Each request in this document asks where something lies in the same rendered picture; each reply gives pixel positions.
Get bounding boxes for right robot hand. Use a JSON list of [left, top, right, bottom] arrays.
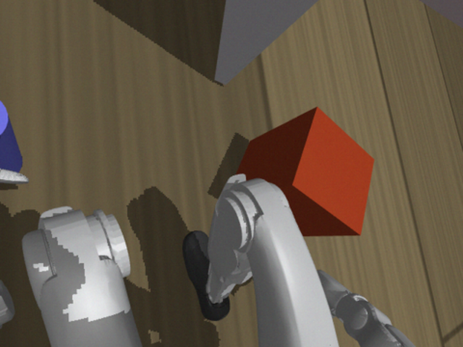
[[317, 270, 353, 318]]

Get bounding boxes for left robot arm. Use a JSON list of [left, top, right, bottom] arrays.
[[0, 280, 15, 329]]

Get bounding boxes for right robot arm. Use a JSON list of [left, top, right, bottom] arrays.
[[335, 294, 416, 347]]

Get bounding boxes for right robot foot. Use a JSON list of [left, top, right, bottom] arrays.
[[182, 231, 230, 321]]

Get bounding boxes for left robot hand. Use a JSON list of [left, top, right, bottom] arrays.
[[0, 169, 29, 184]]

